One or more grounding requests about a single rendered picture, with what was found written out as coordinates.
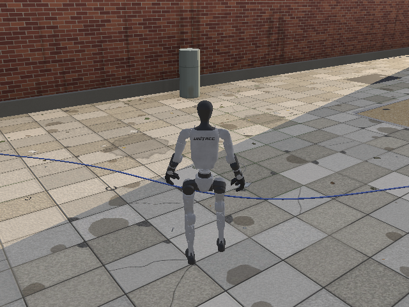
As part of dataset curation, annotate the humanoid robot head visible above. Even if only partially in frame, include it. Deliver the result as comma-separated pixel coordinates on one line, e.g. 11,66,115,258
194,100,215,130

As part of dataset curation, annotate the robot right upper arm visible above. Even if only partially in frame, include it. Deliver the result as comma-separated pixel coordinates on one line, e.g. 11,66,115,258
218,129,236,164

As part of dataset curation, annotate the right robot foot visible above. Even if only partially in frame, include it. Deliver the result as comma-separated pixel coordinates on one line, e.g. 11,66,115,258
217,238,226,252

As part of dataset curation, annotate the right robot forearm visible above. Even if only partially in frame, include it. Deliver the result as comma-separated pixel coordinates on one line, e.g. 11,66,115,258
230,154,243,180

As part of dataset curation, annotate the left robot hand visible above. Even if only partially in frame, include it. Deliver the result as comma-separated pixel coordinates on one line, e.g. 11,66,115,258
165,172,180,185

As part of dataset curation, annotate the robot left upper arm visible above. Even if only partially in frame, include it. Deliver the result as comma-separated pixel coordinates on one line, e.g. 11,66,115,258
173,128,192,163

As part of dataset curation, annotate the right robot hand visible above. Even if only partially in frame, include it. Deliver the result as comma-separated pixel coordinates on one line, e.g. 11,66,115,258
231,177,245,192

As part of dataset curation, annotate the left robot forearm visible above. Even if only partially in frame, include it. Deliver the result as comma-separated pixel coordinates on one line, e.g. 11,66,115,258
167,154,179,175

